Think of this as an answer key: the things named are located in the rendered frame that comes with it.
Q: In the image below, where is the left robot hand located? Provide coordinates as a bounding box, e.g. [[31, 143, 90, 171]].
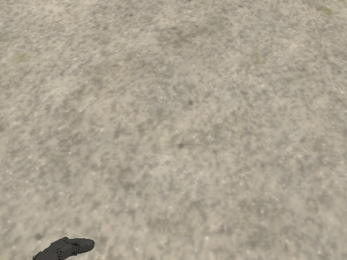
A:
[[33, 237, 95, 260]]

